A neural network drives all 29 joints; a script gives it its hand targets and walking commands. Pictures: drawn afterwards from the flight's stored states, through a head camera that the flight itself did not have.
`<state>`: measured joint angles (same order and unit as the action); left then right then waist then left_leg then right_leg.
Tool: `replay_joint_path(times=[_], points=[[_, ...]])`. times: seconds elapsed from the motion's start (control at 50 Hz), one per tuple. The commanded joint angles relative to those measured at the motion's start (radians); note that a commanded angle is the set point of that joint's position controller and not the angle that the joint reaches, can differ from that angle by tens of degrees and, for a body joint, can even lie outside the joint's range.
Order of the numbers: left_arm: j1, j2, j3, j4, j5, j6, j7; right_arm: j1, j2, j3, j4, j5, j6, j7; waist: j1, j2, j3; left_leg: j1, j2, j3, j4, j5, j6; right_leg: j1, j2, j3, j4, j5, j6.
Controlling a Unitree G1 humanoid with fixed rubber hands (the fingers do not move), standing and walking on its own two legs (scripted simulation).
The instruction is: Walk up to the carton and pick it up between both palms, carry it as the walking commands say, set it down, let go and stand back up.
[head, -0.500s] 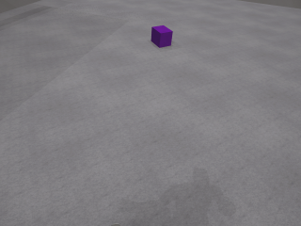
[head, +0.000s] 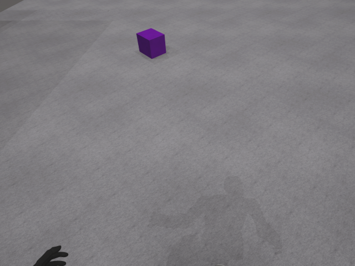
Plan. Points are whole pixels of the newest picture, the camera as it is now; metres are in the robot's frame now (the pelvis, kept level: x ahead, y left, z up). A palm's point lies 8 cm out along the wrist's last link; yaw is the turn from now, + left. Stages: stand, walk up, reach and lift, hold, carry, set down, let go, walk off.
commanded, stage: walk up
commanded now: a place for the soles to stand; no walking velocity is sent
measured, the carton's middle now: (151, 43) +2.56 +0.32 -0.64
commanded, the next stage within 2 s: none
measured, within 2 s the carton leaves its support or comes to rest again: neither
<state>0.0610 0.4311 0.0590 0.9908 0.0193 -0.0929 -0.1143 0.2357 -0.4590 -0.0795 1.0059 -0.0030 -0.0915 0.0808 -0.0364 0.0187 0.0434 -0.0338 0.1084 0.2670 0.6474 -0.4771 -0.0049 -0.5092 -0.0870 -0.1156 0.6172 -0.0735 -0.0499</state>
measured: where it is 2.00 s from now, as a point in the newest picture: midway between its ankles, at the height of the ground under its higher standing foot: (170, 143)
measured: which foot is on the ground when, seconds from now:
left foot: down 0.00-0.00, up 0.02-0.38, down 0.40-0.78, up 0.80-1.00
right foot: down 0.00-0.42, up 0.44-0.72, down 0.74-1.00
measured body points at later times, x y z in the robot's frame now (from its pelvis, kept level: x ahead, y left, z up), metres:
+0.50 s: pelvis +0.29 +0.04 +0.00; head +0.30 +0.06 +0.45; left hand +0.31 +0.40 -0.11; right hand +0.50 -0.27 -0.07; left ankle +0.37 +0.16 -0.71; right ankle +0.18 -0.11 -0.65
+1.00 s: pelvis +0.58 +0.03 +0.01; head +0.60 +0.01 +0.45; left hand +0.62 +0.39 -0.06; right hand +0.73 -0.26 -0.12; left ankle +0.63 +0.17 -0.69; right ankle +0.58 -0.08 -0.71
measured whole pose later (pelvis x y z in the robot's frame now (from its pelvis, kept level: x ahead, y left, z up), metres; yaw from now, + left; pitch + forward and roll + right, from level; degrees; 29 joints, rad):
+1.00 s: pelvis +0.58 +0.03 +0.01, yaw +8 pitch +1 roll -3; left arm 0.22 0.45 0.06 0.92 0.01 -0.13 -0.04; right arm 0.14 -0.44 -0.05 1.00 -0.02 -0.08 0.08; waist 0.02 0.13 0.02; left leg -0.56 0.11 0.02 0.92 -0.37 0.00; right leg -0.28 -0.03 -0.22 0.63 -0.35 -0.03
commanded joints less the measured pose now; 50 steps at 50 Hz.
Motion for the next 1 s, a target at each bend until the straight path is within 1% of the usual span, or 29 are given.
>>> replay_joint_path(times=[0.0, 0.02, 0.04, 0.08, 0.1, 0.14, 0.18, 0.26, 0.32, 0.36, 0.38, 0.4, 0.42, 0.44, 0.46, 0.5, 0.56, 0.6, 0.64, 0.7, 0.72, 0.74, 0.76, 0.78, 0.8, 0.84, 0.88, 0.92, 0.98], points=[[0.329, 0.422, 0.113, -0.014, -0.027, -0.020, 0.049, -0.086, -0.195, -0.006, -0.126, 0.042, -0.032, -0.007, 0.201, -0.300, -0.359, -0.736, -0.123, -0.228, 0.650, 0.035, 0.050, 0.897, -0.347, 0.746, -0.346, -0.412, -0.165], [0.255, 0.390, 0.110, -0.041, -0.046, -0.019, 0.060, -0.115, -0.240, -0.013, -0.105, 0.040, -0.031, -0.024, 0.184, -0.133, -0.319, -0.774, -0.049, -0.321, 0.693, 0.076, 0.057, 0.844, -0.341, 0.651, -0.311, -0.366, -0.178], [0.201, 0.331, 0.095, -0.068, -0.039, -0.022, 0.069, -0.120, -0.217, -0.011, -0.094, 0.032, -0.031, -0.029, 0.149, -0.087, -0.241, -0.795, -0.001, -0.328, 0.670, 0.137, 0.050, 0.736, -0.317, 0.511, -0.282, -0.288, -0.183], [0.135, 0.277, 0.084, -0.101, -0.024, -0.035, 0.081, -0.093, -0.214, -0.017, -0.065, 0.008, -0.024, -0.021, 0.090, -0.098, -0.146, -0.717, 0.052, -0.352, 0.512, 0.150, 0.013, 0.519, -0.283, 0.363, -0.318, -0.193, -0.170], [0.115, 0.271, 0.082, -0.108, -0.020, -0.040, 0.081, -0.073, -0.215, -0.024, -0.056, -0.004, -0.011, -0.011, 0.070, -0.130, -0.117, -0.678, 0.062, -0.338, 0.464, 0.143, -0.003, 0.439, -0.279, 0.319, -0.349, -0.236, -0.148], [0.109, 0.290, 0.083, -0.121, -0.012, -0.051, 0.078, -0.117, -0.208, -0.029, -0.075, -0.026, 0.006, 0.005, 0.074, -0.168, -0.087, -0.678, 0.093, -0.332, 0.362, 0.117, -0.012, 0.365, -0.306, 0.310, -0.411, -0.475, -0.185], [0.102, 0.319, 0.087, -0.121, -0.010, -0.057, 0.077, -0.182, -0.209, -0.031, -0.088, -0.026, 0.013, 0.024, 0.082, -0.185, -0.072, -0.701, 0.100, -0.323, 0.277, 0.187, -0.012, 0.356, -0.319, 0.292, -0.454, -0.578, -0.197], [0.054, 0.339, 0.073, -0.131, -0.008, -0.061, 0.070, -0.269, -0.204, -0.033, -0.096, -0.014, 0.013, 0.054, 0.060, -0.136, -0.016, -0.574, 0.071, -0.262, 0.088, 0.321, -0.004, 0.256, -0.284, 0.133, -0.501, -0.500, -0.175], [0.000, 0.340, 0.056, -0.108, -0.006, -0.049, 0.062, -0.229, -0.203, -0.049, -0.078, -0.009, 0.017, 0.058, 0.003, -0.083, 0.001, -0.375, 0.027, -0.182, -0.019, 0.358, 0.027, 0.220, -0.254, 0.030, -0.470, -0.430, -0.148], [-0.006, 0.320, 0.044, -0.095, -0.008, -0.041, 0.060, -0.144, -0.222, -0.063, -0.052, -0.007, 0.021, 0.045, -0.055, -0.034, -0.027, -0.214, -0.040, -0.139, -0.035, 0.327, 0.058, 0.229, -0.208, -0.027, -0.309, -0.136, -0.124], [-0.002, 0.289, 0.033, -0.085, -0.013, -0.033, 0.059, -0.024, -0.236, -0.074, -0.026, -0.015, 0.016, 0.026, -0.112, 0.030, -0.095, -0.090, -0.072, -0.136, -0.084, 0.245, 0.083, 0.242, -0.151, -0.098, -0.062, 0.024, -0.104], [0.029, 0.231, 0.015, -0.101, -0.027, -0.030, 0.060, 0.127, -0.304, -0.096, 0.005, -0.019, 0.007, 0.005, -0.169, 0.229, -0.205, 0.134, 0.039, -0.377, -0.206, -0.018, 0.147, 0.077, -0.049, -0.152, 0.331, 0.068, -0.050], [0.064, 0.209, -0.007, -0.134, -0.031, -0.039, 0.056, 0.116, -0.378, -0.107, -0.012, -0.002, 0.002, -0.006, -0.127, 0.376, -0.248, 0.315, 0.247, -0.919, -0.401, -0.161, 0.265, -0.241, 0.110, -0.046, 0.542, -0.355, 0.007], [0.062, 0.290, 0.006, -0.116, -0.036, -0.035, 0.066, 0.050, -0.354, -0.097, -0.055, 0.021, -0.004, -0.012, -0.089, 0.192, -0.287, 0.337, 0.281, -0.934, -0.412, -0.224, 0.288, -0.283, 0.068, 0.131, 0.642, -0.363, 0.015], [0.052, 0.310, 0.010, -0.093, -0.032, -0.040, 0.068, 0.019, -0.319, -0.091, -0.062, 0.026, -0.001, -0.018, -0.078, 0.100, -0.219, 0.267, 0.293, -0.830, -0.393, -0.169, 0.282, -0.328, 0.031, 0.159, 0.685, -0.308, 0.011], [0.089, 0.281, 0.009, -0.065, -0.021, -0.044, 0.066, -0.067, -0.261, -0.072, -0.090, 0.025, -0.011, -0.034, -0.011, 0.088, -0.143, 0.041, 0.268, -0.641, -0.396, -0.037, 0.254, -0.268, -0.064, 0.194, 0.574, -0.241, 0.035], [0.094, 0.269, 0.021, -0.065, -0.003, -0.024, 0.040, -0.115, -0.251, -0.063, -0.103, -0.006, -0.031, -0.031, 0.013, 0.093, -0.058, -0.101, 0.272, -0.511, -0.438, 0.006, 0.262, -0.197, -0.115, 0.197, 0.329, -0.298, 0.072], [0.067, 0.248, 0.021, -0.078, 0.002, -0.016, 0.021, -0.135, -0.284, -0.073, -0.117, -0.019, -0.038, -0.023, 0.016, 0.164, -0.044, -0.157, 0.266, -0.414, -0.457, -0.059, 0.259, -0.137, -0.106, 0.159, 0.198, -0.255, 0.062], [0.052, 0.234, 0.032, -0.076, 0.000, -0.017, 0.014, -0.166, -0.287, -0.070, -0.128, -0.022, -0.036, -0.012, 0.022, 0.178, -0.057, -0.200, 0.228, -0.339, -0.445, -0.089, 0.240, -0.050, -0.063, 0.102, 0.101, -0.171, 0.048], [0.115, 0.233, 0.046, -0.033, 0.001, -0.017, 0.018, -0.223, -0.264, -0.060, -0.136, -0.015, -0.024, -0.007, 0.076, 0.119, -0.052, -0.299, 0.196, -0.255, -0.361, -0.104, 0.215, 0.159, -0.021, 0.035, 0.027, -0.089, 0.039], [0.139, 0.242, 0.057, -0.025, 0.004, -0.020, 0.022, -0.222, -0.250, -0.049, -0.132, -0.011, -0.020, -0.006, 0.102, 0.055, -0.056, -0.356, 0.176, -0.225, -0.288, -0.070, 0.195, 0.268, 0.000, 0.014, 0.013, -0.081, 0.030], [0.235, 0.254, 0.070, 0.001, 0.002, -0.027, 0.032, -0.219, -0.222, -0.036, -0.139, -0.008, -0.020, -0.005, 0.158, -0.021, -0.103, -0.441, 0.116, -0.146, -0.088, 0.044, 0.166, 0.443, 0.007, 0.019, -0.032, -0.150, 0.019], [0.374, 0.347, 0.102, 0.030, 0.008, -0.037, 0.045, -0.205, -0.153, -0.015, -0.152, 0.001, -0.021, -0.002, 0.220, -0.311, -0.153, -0.618, -0.043, -0.050, 0.356, 0.136, 0.105, 0.620, -0.134, 0.312, -0.204, -0.444, -0.039], [0.396, 0.432, 0.106, -0.004, -0.003, -0.042, 0.057, -0.152, -0.154, -0.005, -0.162, 0.021, -0.026, -0.004, 0.196, -0.396, -0.229, -0.805, -0.145, -0.214, 0.597, -0.024, 0.066, 0.731, -0.321, 0.763, -0.375, -0.510, -0.139], [0.346, 0.404, 0.093, -0.035, -0.027, -0.038, 0.068, -0.198, -0.198, -0.009, -0.145, 0.030, -0.023, -0.025, 0.192, -0.205, -0.216, -0.849, -0.103, -0.338, 0.654, 0.000, 0.057, 0.760, -0.339, 0.715, -0.334, -0.344, -0.179], [0.245, 0.308, 0.084, -0.081, -0.027, -0.037, 0.088, -0.174, -0.195, -0.006, -0.124, 0.015, -0.031, -0.034, 0.133, -0.103, -0.160, -0.866, 0.006, -0.349, 0.594, 0.112, 0.033, 0.663, -0.322, 0.527, -0.272, -0.168, -0.221], [0.197, 0.278, 0.071, -0.099, -0.019, -0.041, 0.094, -0.137, -0.210, -0.023, -0.092, -0.010, -0.024, -0.031, 0.093, -0.131, -0.105, -0.770, 0.043, -0.349, 0.447, 0.076, 0.004, 0.510, -0.308, 0.386, -0.278, -0.094, -0.211], [0.207, 0.295, 0.076, -0.105, -0.011, -0.050, 0.093, -0.173, -0.192, -0.018, -0.105, -0.018, -0.013, -0.016, 0.096, -0.174, -0.076, -0.726, 0.059, -0.333, 0.325, 0.038, 0.002, 0.432, -0.332, 0.357, -0.316, -0.191, -0.229], [0.154, 0.324, 0.069, -0.127, -0.005, -0.055, 0.085, -0.230, -0.186, -0.015, -0.109, -0.011, -0.016, 0.010, 0.088, -0.173, -0.052, -0.608, 0.056, -0.281, 0.149, 0.172, 0.015, 0.331, -0.320, 0.264, -0.364, -0.317, -0.220]])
